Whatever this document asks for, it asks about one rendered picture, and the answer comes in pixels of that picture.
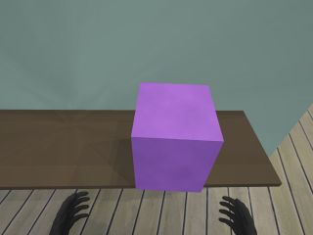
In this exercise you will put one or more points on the carton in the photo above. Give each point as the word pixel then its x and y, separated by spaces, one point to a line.
pixel 175 138

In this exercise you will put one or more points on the table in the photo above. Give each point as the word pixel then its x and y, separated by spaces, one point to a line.
pixel 92 149

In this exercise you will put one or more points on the robot right hand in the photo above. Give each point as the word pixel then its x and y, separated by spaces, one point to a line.
pixel 243 223

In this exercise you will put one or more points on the robot left hand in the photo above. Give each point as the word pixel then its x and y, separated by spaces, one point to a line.
pixel 66 217

